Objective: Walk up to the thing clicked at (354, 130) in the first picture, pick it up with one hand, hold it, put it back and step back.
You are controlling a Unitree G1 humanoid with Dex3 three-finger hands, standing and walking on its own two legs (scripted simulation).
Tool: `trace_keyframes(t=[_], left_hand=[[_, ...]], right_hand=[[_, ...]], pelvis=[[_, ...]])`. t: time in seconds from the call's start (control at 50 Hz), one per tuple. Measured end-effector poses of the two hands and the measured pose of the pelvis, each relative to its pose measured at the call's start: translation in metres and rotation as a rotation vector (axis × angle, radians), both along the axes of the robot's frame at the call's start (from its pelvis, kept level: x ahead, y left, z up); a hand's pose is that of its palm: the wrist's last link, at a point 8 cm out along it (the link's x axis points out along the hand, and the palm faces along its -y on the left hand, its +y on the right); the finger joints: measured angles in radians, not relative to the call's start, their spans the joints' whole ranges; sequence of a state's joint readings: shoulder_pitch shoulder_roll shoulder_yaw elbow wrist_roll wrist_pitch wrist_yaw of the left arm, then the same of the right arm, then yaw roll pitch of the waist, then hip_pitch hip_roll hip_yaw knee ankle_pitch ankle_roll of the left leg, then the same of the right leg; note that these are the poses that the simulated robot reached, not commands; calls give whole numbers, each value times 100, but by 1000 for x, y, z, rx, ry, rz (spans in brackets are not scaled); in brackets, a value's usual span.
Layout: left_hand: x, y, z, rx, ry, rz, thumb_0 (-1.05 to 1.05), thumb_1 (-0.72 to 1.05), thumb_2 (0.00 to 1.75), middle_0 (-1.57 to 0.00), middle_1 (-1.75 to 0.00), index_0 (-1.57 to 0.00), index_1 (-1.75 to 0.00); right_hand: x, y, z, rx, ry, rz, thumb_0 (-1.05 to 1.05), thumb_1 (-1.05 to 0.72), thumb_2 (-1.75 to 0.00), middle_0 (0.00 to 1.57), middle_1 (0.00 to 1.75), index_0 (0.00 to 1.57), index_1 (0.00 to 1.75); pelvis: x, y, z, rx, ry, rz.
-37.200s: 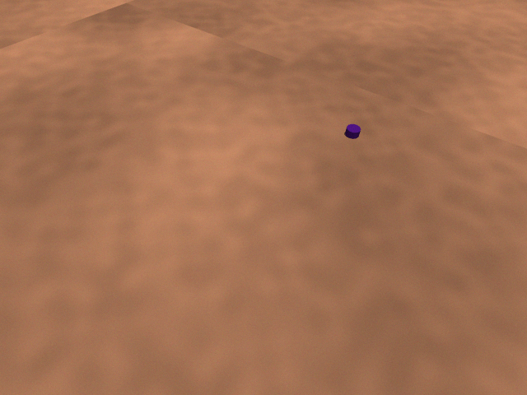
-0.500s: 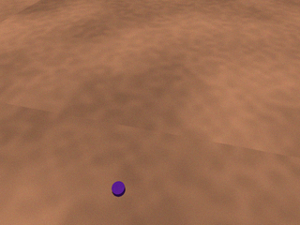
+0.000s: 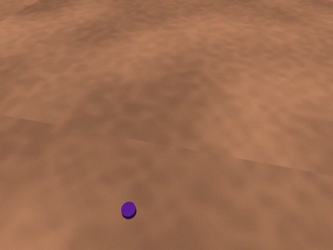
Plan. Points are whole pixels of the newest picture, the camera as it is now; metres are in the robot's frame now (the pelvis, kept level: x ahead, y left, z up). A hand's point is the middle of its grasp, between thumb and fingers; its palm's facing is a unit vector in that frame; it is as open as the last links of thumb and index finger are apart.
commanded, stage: stand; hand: left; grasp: from above
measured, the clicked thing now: (128, 210) +0.46 +0.22 -0.76
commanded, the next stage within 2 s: step back in 0.50 s
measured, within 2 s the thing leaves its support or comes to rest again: neither
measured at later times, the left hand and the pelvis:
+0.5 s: hand out of the picture +0.08 +0.25 -0.16, palm faces -0.02 -0.94 -0.35, open 7.4 cm; pelvis +0.00 +0.00 +0.00, yaw +0 degrees
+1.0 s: hand out of the picture +0.08 +0.31 -0.18, palm faces -0.08 -0.94 -0.34, open 7.4 cm; pelvis -0.07 +0.06 -0.01, yaw -2 degrees
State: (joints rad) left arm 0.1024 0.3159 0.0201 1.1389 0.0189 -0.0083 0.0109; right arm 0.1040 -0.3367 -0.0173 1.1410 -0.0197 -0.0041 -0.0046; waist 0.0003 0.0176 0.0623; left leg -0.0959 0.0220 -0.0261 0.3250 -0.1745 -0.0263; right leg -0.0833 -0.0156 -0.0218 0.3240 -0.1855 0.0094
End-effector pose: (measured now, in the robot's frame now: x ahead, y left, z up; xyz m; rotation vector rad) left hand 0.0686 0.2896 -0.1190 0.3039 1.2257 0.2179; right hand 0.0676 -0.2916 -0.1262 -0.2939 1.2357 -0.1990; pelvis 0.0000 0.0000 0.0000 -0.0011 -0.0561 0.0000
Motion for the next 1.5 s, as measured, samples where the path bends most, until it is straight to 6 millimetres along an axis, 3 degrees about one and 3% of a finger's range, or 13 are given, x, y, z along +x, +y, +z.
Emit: trace_keyframes(t=[0.5, 0.66, 0.82, 0.9, 1.04, 1.2, 1.28, 1.38, 1.5], left_hand=[[1, 1, 1, 3, 7, -15, 0, 91, 90, -20, -30, -20, -29], [1, 20, -4, 34, -2, -9, 0, 90, 90, -20, -30, -20, -30], [17, 60, -24, 34, -58, -64, 0, 90, 90, -20, -30, -20, -30], [21, 67, -29, 23, -80, -74, 0, 91, 90, -20, -30, -20, -29], [-2, 62, -27, -10, -43, -118, 0, 91, 90, -20, -30, -20, -29], [-38, 64, -24, 32, -15, -145, 0, 91, 90, -20, -30, -20, -29], [-56, 59, -12, 52, -33, -141, 0, 91, 90, -20, -30, -20, -29], [-74, 60, 1, 64, -80, -126, 0, 90, 90, -20, -30, -20, -30], [-87, 64, 6, 56, -135, -130, 0, 90, 90, -20, -30, -20, -30]], right_hand=[[-7, -3, -1, 3, 22, -3, 1, -91, -89, 20, 30, 20, 30], [-7, -11, -4, -28, 17, -10, 1, -91, -89, 20, 30, 20, 30], [-42, 4, 1, -112, 50, -18, 1, -91, -89, 20, 30, 20, 30], [-69, 23, 9, -124, 88, -21, 1, -91, -89, 20, 30, 20, 30], [-93, 41, 14, -125, 64, -62, 1, -90, -89, 20, 30, 20, 30], [-100, 44, -9, -67, -46, -83, 1, -90, -89, 21, 30, 20, 30], [-107, 41, -18, -29, -64, -90, 1, -90, -89, 20, 30, 20, 30], [-120, 39, -10, -18, -59, -60, 1, -90, -89, 20, 30, 20, 30], [-149, 32, -1, -75, -32, -16, 1, -90, -89, 20, 30, 20, 30]], pelvis=[[2, -2, 0, 2, 8, -2], [-21, 5, -9, -14, 25, -6], [-42, 41, -26, -22, 56, -1], [-55, 51, -21, -21, 40, -15], [-70, 63, -14, -24, 43, -42], [-92, 62, -26, 14, 16, -89], [-107, 57, -26, -24, -2, -79], [-128, 51, -18, 28, 6, -82], [-159, 62, -16, 26, 45, -59]])
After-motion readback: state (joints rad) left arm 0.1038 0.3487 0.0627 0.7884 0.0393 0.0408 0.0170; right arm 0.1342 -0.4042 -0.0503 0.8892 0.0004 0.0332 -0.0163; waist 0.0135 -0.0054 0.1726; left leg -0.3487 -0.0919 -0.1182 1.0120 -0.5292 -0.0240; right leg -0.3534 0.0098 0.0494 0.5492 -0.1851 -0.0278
